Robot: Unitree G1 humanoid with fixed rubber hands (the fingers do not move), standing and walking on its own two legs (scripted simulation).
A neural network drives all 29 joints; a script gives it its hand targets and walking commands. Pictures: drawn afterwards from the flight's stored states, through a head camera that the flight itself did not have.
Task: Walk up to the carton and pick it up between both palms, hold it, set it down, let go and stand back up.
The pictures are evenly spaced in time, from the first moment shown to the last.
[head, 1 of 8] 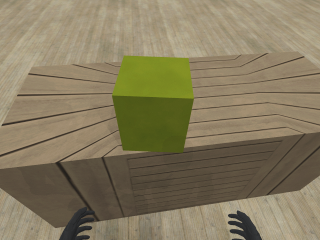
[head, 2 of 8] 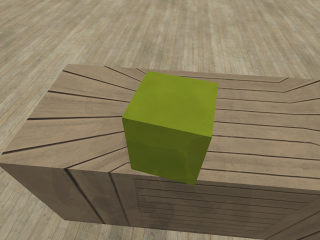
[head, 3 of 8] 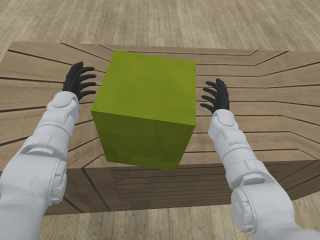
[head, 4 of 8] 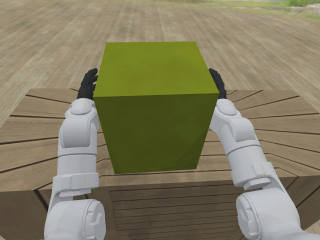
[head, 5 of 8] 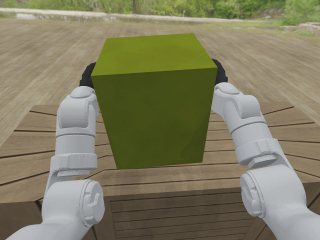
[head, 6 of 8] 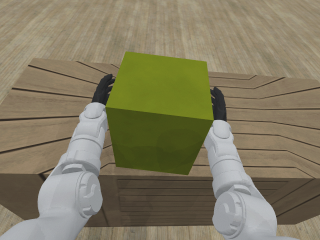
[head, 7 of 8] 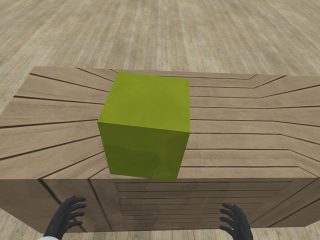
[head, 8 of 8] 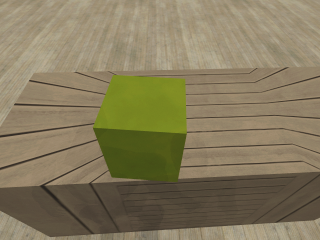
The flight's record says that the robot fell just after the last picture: no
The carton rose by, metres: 0.24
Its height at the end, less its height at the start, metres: +0.00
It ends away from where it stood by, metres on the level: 0.01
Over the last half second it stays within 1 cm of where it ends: yes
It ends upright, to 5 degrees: yes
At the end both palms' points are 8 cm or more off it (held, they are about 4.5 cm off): yes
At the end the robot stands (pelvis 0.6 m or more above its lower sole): yes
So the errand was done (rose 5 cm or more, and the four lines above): yes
